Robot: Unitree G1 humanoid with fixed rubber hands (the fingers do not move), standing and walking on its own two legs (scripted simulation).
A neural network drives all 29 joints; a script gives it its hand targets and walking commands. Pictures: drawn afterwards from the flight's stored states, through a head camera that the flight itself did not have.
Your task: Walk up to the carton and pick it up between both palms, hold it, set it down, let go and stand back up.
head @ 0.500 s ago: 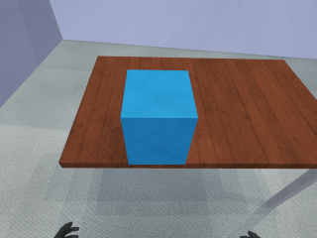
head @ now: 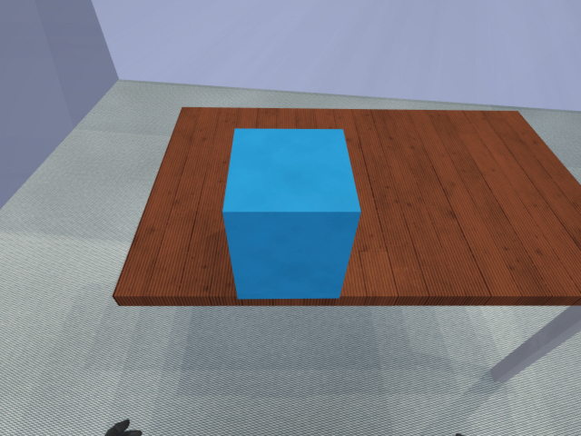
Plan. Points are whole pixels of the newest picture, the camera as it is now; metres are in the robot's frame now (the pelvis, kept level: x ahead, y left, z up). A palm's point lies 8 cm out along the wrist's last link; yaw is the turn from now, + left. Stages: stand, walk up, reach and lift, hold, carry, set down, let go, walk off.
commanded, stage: stand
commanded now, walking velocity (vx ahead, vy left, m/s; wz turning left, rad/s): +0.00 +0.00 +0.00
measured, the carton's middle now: (288, 216) +0.50 +0.02 -0.02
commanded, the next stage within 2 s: none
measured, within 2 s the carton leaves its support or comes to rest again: neither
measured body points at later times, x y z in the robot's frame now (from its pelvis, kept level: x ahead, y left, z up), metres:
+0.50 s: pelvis +0.00 +0.00 +0.00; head +0.00 +0.00 +0.45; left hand +0.10 +0.27 -0.12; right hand +0.09 -0.26 -0.12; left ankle +0.03 +0.11 -0.74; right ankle +0.03 -0.15 -0.74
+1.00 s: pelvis +0.00 +0.00 +0.00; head +0.00 +0.00 +0.45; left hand +0.10 +0.27 -0.12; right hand +0.09 -0.26 -0.13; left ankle +0.03 +0.11 -0.74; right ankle +0.03 -0.15 -0.74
